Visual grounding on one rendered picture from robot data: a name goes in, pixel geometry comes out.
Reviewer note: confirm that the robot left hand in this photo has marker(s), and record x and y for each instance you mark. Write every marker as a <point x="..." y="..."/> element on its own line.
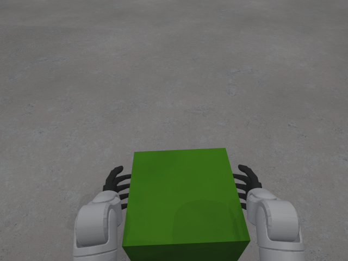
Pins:
<point x="112" y="182"/>

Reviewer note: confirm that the robot right forearm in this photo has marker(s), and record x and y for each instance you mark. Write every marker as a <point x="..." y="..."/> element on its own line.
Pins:
<point x="277" y="224"/>

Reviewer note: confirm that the robot right hand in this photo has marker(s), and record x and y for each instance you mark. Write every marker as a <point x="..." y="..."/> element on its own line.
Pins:
<point x="251" y="181"/>

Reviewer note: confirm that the carton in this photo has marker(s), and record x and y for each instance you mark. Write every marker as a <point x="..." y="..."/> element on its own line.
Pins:
<point x="183" y="205"/>

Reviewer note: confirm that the robot left forearm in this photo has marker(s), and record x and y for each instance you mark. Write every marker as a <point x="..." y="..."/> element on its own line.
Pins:
<point x="95" y="228"/>

